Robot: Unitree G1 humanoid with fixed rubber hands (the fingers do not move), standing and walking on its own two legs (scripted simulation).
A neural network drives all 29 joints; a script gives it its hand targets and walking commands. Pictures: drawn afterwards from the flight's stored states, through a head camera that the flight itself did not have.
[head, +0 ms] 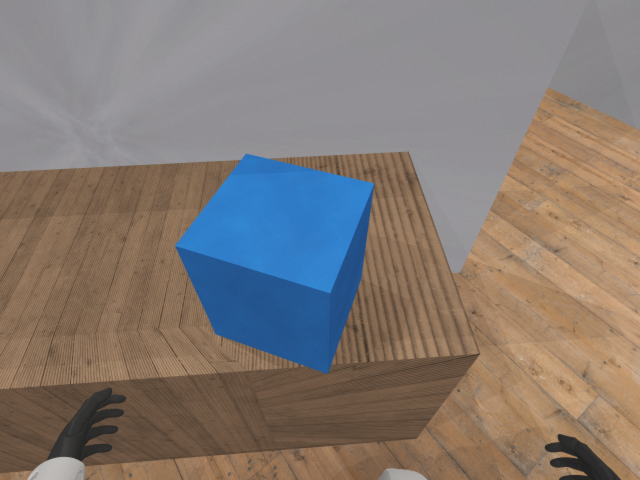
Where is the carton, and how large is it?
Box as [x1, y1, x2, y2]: [175, 154, 373, 373]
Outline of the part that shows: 245,154 175,246 216,334 327,373 361,276 373,183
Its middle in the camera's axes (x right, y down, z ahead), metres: -0.05 +0.05 +0.63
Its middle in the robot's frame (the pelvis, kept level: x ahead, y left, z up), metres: +0.43 +0.07 -0.04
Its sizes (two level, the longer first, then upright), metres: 0.210 0.200 0.250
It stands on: a pedestal, 0.59 m high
